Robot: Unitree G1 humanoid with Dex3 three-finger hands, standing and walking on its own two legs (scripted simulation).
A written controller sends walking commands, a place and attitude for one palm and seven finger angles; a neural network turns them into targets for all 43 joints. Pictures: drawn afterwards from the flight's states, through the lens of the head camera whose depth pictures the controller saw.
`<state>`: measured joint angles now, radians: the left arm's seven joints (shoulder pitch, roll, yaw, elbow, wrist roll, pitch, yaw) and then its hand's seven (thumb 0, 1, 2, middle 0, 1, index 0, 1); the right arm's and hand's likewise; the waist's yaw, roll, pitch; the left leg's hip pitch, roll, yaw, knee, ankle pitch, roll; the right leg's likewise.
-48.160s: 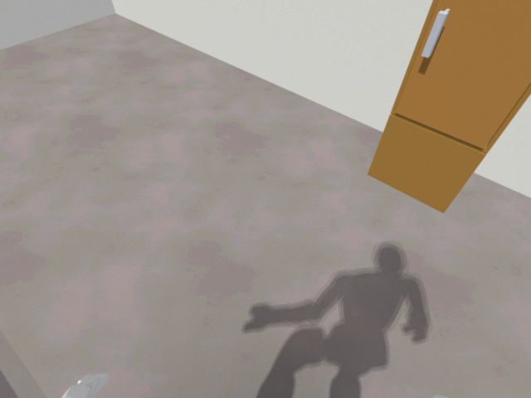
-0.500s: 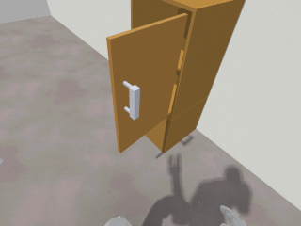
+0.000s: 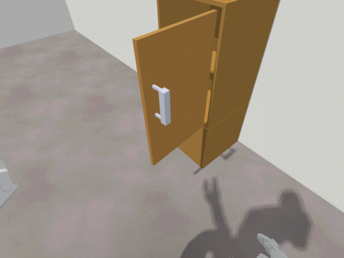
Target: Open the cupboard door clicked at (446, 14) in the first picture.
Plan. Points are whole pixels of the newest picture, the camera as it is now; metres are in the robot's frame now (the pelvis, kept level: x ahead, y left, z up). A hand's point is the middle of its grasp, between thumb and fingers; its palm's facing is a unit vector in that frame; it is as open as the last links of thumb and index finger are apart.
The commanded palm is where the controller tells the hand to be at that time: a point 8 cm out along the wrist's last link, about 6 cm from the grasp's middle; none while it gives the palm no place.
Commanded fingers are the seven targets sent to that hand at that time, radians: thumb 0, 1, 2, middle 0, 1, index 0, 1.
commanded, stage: stop stepping back and stand still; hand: left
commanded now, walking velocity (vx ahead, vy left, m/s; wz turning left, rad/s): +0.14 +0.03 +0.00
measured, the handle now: (160, 104) +0.61 +0.10 +0.02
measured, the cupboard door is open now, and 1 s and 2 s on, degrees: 95 95 95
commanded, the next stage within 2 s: let the arm hang, fingers relaxed in 0.48 s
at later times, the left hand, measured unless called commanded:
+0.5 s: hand (18, 181) +0.20 +0.29 +0.16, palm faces +0.41 -0.74 -0.54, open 7.4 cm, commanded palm +0.14 +0.33 +0.18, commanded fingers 0.00 0.90 0.90 -0.20 -0.30 -0.20 -0.30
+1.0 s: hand out of the picture -0.01 +0.22 -0.17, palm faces +0.11 -0.98 -0.19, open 7.0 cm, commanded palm none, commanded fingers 0.00 0.90 0.90 -0.20 -0.30 -0.20 -0.30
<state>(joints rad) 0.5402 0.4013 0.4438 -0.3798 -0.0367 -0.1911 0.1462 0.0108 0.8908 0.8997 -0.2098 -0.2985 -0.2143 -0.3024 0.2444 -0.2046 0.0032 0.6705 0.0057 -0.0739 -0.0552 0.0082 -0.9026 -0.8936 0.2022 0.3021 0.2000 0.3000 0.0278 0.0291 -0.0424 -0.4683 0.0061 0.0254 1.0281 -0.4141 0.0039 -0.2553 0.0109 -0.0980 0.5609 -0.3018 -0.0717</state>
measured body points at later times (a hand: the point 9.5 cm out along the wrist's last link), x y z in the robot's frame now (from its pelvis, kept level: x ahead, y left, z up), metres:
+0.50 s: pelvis +0.01 +0.02 +0.00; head +0.03 +0.01 +0.45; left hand +0.17 +0.33 +0.19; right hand +0.18 -0.20 -0.10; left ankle +0.02 +0.15 -0.73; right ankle +0.01 -0.07 -0.73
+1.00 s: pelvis -0.01 +0.03 +0.01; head +0.01 +0.05 +0.45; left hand -0.02 +0.27 -0.15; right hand +0.04 -0.21 -0.14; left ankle +0.02 +0.15 -0.73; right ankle +0.01 -0.07 -0.73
